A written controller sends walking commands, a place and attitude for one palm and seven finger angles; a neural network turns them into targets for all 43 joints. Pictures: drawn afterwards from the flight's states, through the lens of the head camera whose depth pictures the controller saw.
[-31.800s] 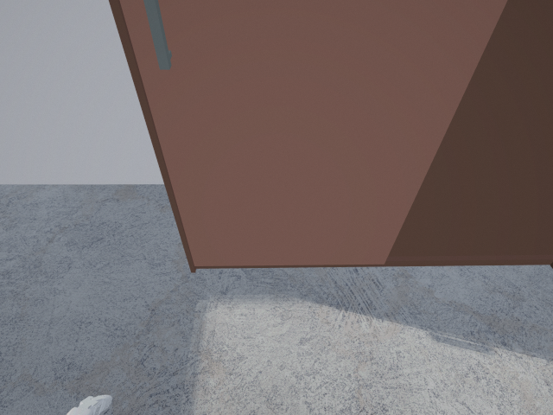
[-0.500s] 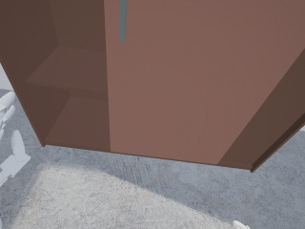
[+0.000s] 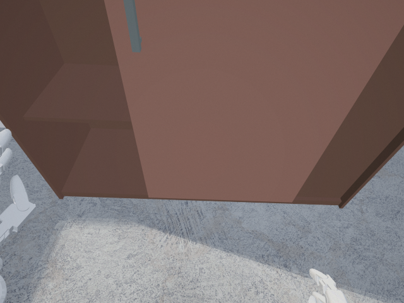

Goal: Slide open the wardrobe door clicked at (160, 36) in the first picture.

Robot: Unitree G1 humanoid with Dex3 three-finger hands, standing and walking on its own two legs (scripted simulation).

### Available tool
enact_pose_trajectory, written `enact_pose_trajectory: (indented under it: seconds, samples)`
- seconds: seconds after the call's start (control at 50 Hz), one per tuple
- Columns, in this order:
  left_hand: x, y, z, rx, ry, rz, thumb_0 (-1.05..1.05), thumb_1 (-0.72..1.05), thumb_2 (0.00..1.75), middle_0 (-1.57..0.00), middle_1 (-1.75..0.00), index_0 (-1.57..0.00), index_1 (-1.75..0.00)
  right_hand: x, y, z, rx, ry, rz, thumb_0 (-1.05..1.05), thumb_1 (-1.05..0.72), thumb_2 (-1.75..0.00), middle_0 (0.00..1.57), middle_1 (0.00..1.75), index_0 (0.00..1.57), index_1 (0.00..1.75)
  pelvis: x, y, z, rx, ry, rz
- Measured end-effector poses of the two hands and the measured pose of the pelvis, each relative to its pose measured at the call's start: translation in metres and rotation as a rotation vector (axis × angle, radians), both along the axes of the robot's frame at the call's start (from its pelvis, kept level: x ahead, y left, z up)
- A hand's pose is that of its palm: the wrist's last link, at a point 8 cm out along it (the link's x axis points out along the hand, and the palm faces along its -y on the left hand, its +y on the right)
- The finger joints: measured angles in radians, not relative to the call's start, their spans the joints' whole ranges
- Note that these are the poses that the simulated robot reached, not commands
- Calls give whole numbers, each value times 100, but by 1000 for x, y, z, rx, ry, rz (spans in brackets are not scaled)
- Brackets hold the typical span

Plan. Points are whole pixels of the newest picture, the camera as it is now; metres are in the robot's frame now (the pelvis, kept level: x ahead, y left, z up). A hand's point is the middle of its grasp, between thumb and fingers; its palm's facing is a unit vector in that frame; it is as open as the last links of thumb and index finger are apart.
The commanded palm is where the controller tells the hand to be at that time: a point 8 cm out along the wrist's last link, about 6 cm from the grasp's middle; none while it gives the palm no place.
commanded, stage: stop stepping back and stand still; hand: left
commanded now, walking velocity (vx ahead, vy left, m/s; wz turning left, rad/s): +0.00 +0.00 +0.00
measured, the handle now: (132, 5) +0.72 +0.23 +0.26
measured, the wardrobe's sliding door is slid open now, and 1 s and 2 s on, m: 0.48 0.48 0.48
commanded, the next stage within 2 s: let the arm hang, fingers relaxed in 0.36 s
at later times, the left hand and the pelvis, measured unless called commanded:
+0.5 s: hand (52, 207) +0.23 +0.26 +0.12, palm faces +0.30 -0.82 -0.48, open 7.4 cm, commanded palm none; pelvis +0.02 +0.01 +0.00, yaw +0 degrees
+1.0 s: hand out of the picture -0.01 +0.23 -0.16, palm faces -0.02 -0.97 -0.25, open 7.3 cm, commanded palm none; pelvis -0.02 +0.01 +0.01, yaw +1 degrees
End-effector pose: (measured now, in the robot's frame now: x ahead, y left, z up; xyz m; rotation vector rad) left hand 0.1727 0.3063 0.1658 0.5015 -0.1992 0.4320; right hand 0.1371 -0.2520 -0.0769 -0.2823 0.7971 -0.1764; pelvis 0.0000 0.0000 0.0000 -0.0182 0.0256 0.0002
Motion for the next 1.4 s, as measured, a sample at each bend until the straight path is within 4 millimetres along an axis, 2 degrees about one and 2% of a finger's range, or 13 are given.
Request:
enact_pose_trajectory:
  seconds: [0.1, 0.26, 0.46, 0.5, 0.56, 0.6, 0.64, 0.7, 0.8, 0.92, 1.02, 1.2, 1.4]
  samples:
    - [9, -13, -1, -12, -34, -74, 2, 89, 90, -21, -30, -21, -30, 23, -7, 14, -54, -68, -19, 2, -90, -90, 20, 30, 21, 30, 12, 4, -5, 11, -17, 2]
    - [24, -2, 25, 110, -37, -47, 2, 89, 90, -22, -30, -21, -30, 49, 19, 14, 34, -101, 19, 2, -91, -90, 20, 30, 20, 30, 25, 1, 3, 5, 11, -8]
    - [22, -8, -1, 11, 88, -54, 1, 89, 90, -21, -30, -21, -30, 39, 34, 4, 85, -66, 12, 2, -90, -90, 21, 30, 21, 30, 22, 5, 4, 12, 15, -9]
    - [25, -5, -27, -7, 177, -80, 1, 89, 90, -21, -30, -21, -30, 34, 31, -2, 90, -41, 54, 1, -90, -90, 21, 30, 21, 30, 17, 8, 3, 11, 19, 5]
    - [26, -1, -106, -121, 501, -68, 1, 90, 90, -21, -30, -20, -30, 25, 19, -20, 78, 42, 87, 1, -90, -90, 21, 30, 21, 30, 8, 15, -2, 14, 24, 10]
    - [11, -6, -162, -201, 741, -51, 1, 90, 90, -20, -30, -20, -30, 15, 10, -28, 65, 85, 77, 1, -90, -90, 21, 30, 21, 30, 1, 17, -4, 18, 20, 6]
    - [-15, -18, -209, -270, 950, -46, 1, 90, 90, -20, -30, -20, -30, 1, 2, -32, 51, 128, 58, 1, -90, -90, 21, 30, 21, 30, -4, 16, -4, 23, 15, 5]
    - [-63, -41, -261, -377, 1179, -43, 1, 91, 90, -20, -30, -20, -30, -28, -9, -33, 21, 219, 28, 1, -90, -90, 21, 30, 21, 30, -10, 12, -3, 30, 6, 9]
    - [-136, -70, -304, -532, 1411, -6, 1, 92, 90, -21, -30, -20, -30, -84, -20, -32, -26, 404, -16, 1, -91, -90, 20, 30, 21, 30, -18, 8, 1, 23, -11, 20]
    - [-181, -53, -305, -557, 1506, 95, 1, 93, 90, -21, -30, -20, -30, -124, -22, -32, -29, 533, -50, 1, -91, -90, 20, 30, 21, 30, -23, 6, 6, 6, -18, 24]
    - [-186, -23, -292, -504, 1506, 172, 1, 92, 90, -21, -30, -20, -30, -129, -18, -38, -4, 537, -65, 1, -90, -90, 21, 30, 21, 30, -23, 9, 9, 5, -23, 19]
    - [-139, 14, -262, -399, 1388, 206, 1, 91, 90, -20, -30, -20, -30, -104, -10, -43, 38, 471, -53, 1, -90, -90, 21, 30, 21, 30, -16, 14, 14, 13, -33, 8]
    - [-86, 1, -254, -377, 1299, 117, 1, 91, 90, -20, -30, -20, -30, -70, -16, -35, 32, 395, -44, 1, -90, -90, 21, 30, 21, 30, -9, 14, 18, 22, -41, -1]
